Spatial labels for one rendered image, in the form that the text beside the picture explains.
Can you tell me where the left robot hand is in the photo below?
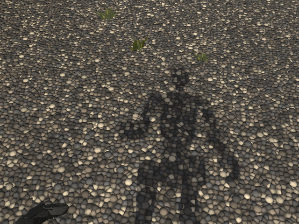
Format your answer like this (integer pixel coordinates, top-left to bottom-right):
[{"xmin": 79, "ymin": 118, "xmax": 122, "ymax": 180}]
[{"xmin": 13, "ymin": 203, "xmax": 69, "ymax": 224}]

